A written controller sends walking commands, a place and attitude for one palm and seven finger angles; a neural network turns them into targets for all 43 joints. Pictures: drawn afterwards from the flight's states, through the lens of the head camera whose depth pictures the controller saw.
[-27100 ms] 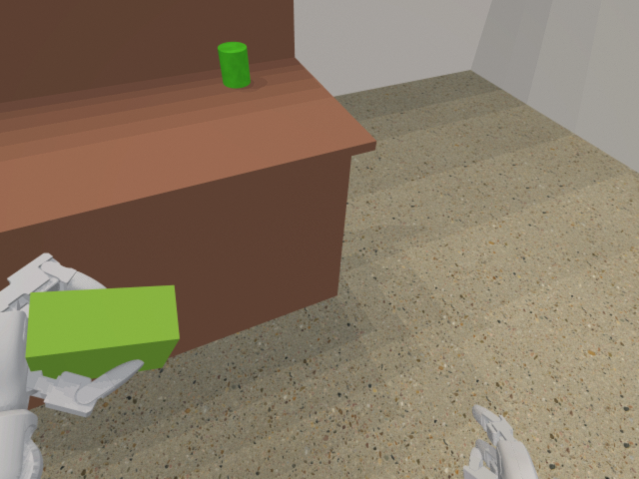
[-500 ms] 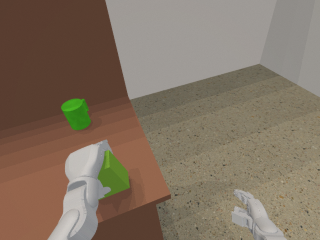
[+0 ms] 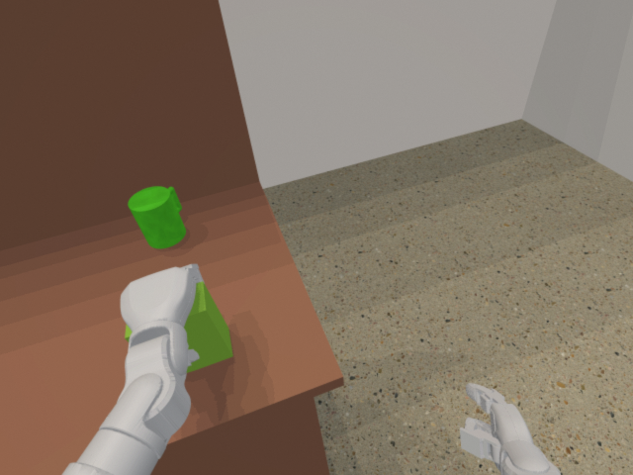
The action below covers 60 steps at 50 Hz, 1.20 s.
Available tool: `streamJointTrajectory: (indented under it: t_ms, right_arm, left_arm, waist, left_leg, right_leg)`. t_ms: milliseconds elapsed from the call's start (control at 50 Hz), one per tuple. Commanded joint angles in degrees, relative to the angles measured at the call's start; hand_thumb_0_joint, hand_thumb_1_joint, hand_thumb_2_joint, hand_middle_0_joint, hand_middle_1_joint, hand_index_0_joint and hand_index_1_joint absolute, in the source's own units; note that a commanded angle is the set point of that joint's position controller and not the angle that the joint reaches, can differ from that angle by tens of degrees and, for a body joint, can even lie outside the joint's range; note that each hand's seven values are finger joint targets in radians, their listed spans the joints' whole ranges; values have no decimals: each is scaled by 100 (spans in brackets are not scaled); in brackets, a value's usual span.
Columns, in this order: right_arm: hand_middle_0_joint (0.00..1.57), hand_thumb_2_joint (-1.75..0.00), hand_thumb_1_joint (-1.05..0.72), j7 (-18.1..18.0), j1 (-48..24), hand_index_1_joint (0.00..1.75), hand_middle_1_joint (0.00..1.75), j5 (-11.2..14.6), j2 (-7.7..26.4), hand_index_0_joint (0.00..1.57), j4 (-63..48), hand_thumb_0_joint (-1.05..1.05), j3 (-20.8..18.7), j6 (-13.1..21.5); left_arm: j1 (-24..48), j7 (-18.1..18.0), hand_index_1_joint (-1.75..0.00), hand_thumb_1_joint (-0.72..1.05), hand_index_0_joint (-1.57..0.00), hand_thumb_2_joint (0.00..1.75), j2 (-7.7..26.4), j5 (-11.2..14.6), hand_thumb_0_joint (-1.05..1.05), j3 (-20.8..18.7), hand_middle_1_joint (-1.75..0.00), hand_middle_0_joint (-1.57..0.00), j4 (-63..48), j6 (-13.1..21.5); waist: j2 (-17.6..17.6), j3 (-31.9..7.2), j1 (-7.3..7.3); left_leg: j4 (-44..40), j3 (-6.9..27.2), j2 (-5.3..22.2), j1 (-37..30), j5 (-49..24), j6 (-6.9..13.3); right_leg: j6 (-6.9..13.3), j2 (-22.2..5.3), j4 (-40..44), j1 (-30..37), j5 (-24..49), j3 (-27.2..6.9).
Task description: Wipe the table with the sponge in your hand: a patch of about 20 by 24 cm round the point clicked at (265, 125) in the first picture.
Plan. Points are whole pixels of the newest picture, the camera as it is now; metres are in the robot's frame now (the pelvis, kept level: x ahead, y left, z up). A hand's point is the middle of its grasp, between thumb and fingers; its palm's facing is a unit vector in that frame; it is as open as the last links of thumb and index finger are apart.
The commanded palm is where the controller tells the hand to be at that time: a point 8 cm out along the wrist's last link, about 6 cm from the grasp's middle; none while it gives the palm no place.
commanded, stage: wipe forward along the middle lane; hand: left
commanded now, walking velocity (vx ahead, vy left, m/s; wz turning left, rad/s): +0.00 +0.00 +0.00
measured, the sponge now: (187, 339) +0.29 +0.23 +0.02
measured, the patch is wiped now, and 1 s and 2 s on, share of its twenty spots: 0.90 0.90 0.90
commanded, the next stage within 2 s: slide back across to the first lane in 1.20 s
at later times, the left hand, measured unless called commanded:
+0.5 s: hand (171, 292) +0.34 +0.26 +0.06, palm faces -0.05 -0.06 -1.00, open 9.8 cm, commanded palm +0.32 +0.27 +0.09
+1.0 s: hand (171, 267) +0.39 +0.28 +0.06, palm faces -0.07 -0.03 -1.00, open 9.8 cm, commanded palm +0.37 +0.28 +0.09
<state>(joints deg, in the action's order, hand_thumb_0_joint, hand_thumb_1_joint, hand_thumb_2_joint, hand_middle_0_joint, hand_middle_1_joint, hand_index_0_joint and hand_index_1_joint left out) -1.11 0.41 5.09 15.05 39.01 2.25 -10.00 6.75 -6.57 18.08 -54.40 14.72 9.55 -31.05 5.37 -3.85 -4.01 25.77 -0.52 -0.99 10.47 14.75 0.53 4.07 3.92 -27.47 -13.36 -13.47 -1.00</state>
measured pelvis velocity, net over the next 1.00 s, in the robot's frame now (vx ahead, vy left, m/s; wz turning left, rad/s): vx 0.01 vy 0.01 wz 0.03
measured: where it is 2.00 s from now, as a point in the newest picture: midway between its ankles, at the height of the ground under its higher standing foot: outside the picture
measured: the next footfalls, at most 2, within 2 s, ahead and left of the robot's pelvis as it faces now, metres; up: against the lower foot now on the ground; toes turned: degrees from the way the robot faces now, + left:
none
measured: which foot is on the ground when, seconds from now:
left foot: down 0.00-1.00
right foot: down 0.00-1.00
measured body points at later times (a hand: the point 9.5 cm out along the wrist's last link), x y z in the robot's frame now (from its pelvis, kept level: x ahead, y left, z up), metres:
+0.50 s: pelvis +0.00 +0.00 +0.00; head +0.00 -0.04 +0.45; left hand +0.34 +0.26 +0.11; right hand +0.19 -0.24 -0.11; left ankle -0.01 +0.12 -0.74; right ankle +0.01 -0.07 -0.74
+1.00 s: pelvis +0.01 +0.01 +0.00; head +0.02 -0.02 +0.45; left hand +0.38 +0.28 +0.11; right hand +0.17 -0.23 -0.13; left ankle -0.01 +0.12 -0.74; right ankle +0.01 -0.07 -0.74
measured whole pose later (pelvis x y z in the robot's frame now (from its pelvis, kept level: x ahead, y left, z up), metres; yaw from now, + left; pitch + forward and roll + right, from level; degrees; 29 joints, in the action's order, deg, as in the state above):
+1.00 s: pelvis +0.01 +0.01 +0.00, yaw +2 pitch +7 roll +0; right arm -3.4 7.0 5.3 15.7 40.6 0.9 -10.3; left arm 32.4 -7.6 22.5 -55.6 9.0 42.3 -18.0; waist 3.5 -5.9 -1.3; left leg 29.0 1.3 -1.5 20.2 15.5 1.1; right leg 3.4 3.4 -27.9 -21.2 -13.5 0.8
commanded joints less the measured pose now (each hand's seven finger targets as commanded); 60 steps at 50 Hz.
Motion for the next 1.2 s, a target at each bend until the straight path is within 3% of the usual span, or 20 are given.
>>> streamJointTrajectory:
  t_ms: [0,60,100,120,160,300,340,380,480,520,560,740,780,840,880,900,920,960,1160,1180]
  right_arm:
    - [20,-90,-90,-61,-1160,30,30,9,636,20,-1034,0,-221,302]
    - [20,-90,-90,-111,-1017,30,30,2,664,20,-969,0,-232,309]
    - [20,-90,-90,-121,-949,30,30,16,680,20,-979,0,-246,321]
    - [20,-90,-90,-141,-917,30,30,15,676,20,-976,0,-237,317]
    - [20,-90,-90,-161,-838,30,30,13,714,20,-926,0,-257,318]
    - [20,-90,-90,-242,-625,30,30,23,763,20,-874,0,-288,294]
    - [20,-90,-90,-245,-580,30,30,24,754,20,-899,0,-298,311]
    - [20,-90,-90,-245,-507,30,30,29,787,20,-871,0,-319,294]
    - [20,-90,-90,-240,-363,30,30,30,771,20,-854,0,-342,288]
    - [20,-90,-90,-238,-290,30,30,23,782,20,-830,0,-346,295]
    - [20,-90,-90,-253,-240,30,30,25,806,20,-772,0,-352,283]
    - [20,-90,-90,-238,-70,30,30,27,791,20,-696,0,-370,228]
    - [20,-90,-90,-243,-26,30,30,35,792,20,-676,0,-368,214]
    - [20,-90,-90,-257,61,30,30,25,823,20,-609,0,-361,190]
    - [20,-90,-90,-246,48,30,30,30,776,20,-654,0,-373,185]
    - [20,-90,-90,-251,127,30,30,17,827,20,-593,0,-368,168]
    - [20,-90,-90,-252,136,30,30,20,807,20,-599,0,-362,160]
    - [20,-90,-90,-255,198,30,30,7,831,20,-567,0,-369,149]
    - [20,-90,-90,-209,440,30,30,-8,846,20,-435,0,-413,119]
    - [20,-90,-90,-199,433,30,30,2,813,20,-441,0,-424,126]
  left_arm:
    - [946,-55,-160,10,-120,130,875,53,0,-639,-160,-120,-14,152]
    - [1354,-28,-160,10,-120,130,848,6,0,-574,-160,-120,336,280]
    - [1311,-40,-160,10,-120,130,996,-18,0,-707,-160,-120,516,351]
    - [1568,-25,-160,10,-120,130,770,-32,0,-474,-160,-120,573,381]
    - [1630,-48,-160,10,-120,130,1030,-28,0,-698,-160,-120,839,421]
    - [2284,-8,-160,10,-120,130,1284,-11,0,-806,-160,-120,1240,608]
    - [2230,0,-160,10,-120,130,1175,15,0,-751,-160,-120,1321,689]
    - [2396,4,-160,10,-120,130,1387,16,0,-922,-160,-120,1385,773]
    - [2805,-16,-160,10,-120,130,1241,-30,0,-783,-160,-120,1585,935]
    - [2636,-57,-160,10,-120,130,1233,-31,0,-809,-160,-120,1795,977]
    - [2823,-79,-160,10,-120,130,1382,-40,0,-906,-160,-120,1938,1021]
    - [3366,-179,-160,10,-120,130,1271,-149,0,-772,-160,-120,2375,1127]
    - [3730,-169,-160,10,-120,130,1307,-143,0,-769,-160,-120,2462,1160]
    - [3784,-206,-160,10,-120,130,1526,-217,0,-903,-160,-120,2780,1190]
    - [3975,-193,-160,10,-120,130,1322,-193,0,-760,-160,-120,2717,1243]
    - [3987,-217,-160,10,-120,130,1529,-231,0,-884,-160,-120,2899,1245]
    - [4062,-216,-160,10,-120,130,1416,-254,0,-769,-160,-120,2960,1255]
    - [4135,-250,-160,10,-120,130,1589,-265,0,-910,-160,-120,3112,1291]
    - [4723,-392,-160,10,-120,130,1415,-327,0,-764,-160,-120,3615,1441]
    - [4929,-390,-160,10,-120,130,1262,-303,0,-663,-160,-120,3519,1476]
  waist:
    - [-1057,-652,-42]
    - [-1160,-465,48]
    - [-1045,-504,3]
    - [-1057,-501,78]
    - [-1091,-535,48]
    - [-1021,-710,136]
    - [-973,-749,126]
    - [-1027,-905,146]
    - [-937,-943,220]
    - [-944,-897,197]
    - [-1144,-930,230]
    - [-943,-1047,292]
    - [-1089,-1123,355]
    - [-965,-1124,329]
    - [-886,-1292,349]
    - [-919,-1228,352]
    - [-803,-1186,382]
    - [-885,-1280,369]
    - [-875,-1380,489]
    - [-761,-1464,520]
  left_leg:
    - [-210,131,-187,456,-541,246]
    - [-187,119,-187,558,-370,247]
    - [-198,131,-186,608,-312,235]
    - [-186,120,-190,624,-282,238]
    - [-155,123,-188,695,-243,238]
    - [-117,107,-190,823,-202,254]
    - [-83,98,-195,821,-267,259]
    - [-87,116,-181,874,-312,248]
    - [-68,105,-168,869,-369,259]
    - [-21,88,-175,892,-405,267]
    - [-2,94,-169,939,-401,276]
    - [33,99,-154,916,-504,275]
    - [8,128,-133,955,-551,270]
    - [38,121,-139,989,-524,269]
    - [33,124,-134,927,-667,266]
    - [63,140,-128,947,-628,265]
    - [54,132,-129,934,-619,263]
    - [87,126,-129,984,-688,266]
    - [144,192,-68,908,-908,244]
    - [127,216,-55,850,-1009,229]
  right_leg:
    - [-62,-231,508,686,780,-633]
    - [-75,-236,582,453,609,-622]
    - [-66,-231,565,429,402,-603]
    - [-71,-232,572,355,394,-565]
    - [-73,-249,578,359,397,-584]
    - [-101,-286,570,419,358,-575]
    - [-98,-296,560,444,575,-560]
    - [-97,-291,513,523,637,-573]
    - [-92,-290,490,389,740,-466]
    - [-93,-293,479,374,865,-457]
    - [-108,-293,483,383,932,-469]
    - [-87,-299,419,204,992,-318]
    - [-89,-300,388,233,1038,-275]
    - [-84,-310,381,168,986,-262]
    - [-76,-315,353,229,1146,-224]
    - [-71,-302,337,173,1092,-236]
    - [-66,-302,349,82,1030,-193]
    - [-70,-312,336,170,1198,-231]
    - [-41,-279,246,-125,1258,-77]
    - [-25,-274,215,-154,1295,-48]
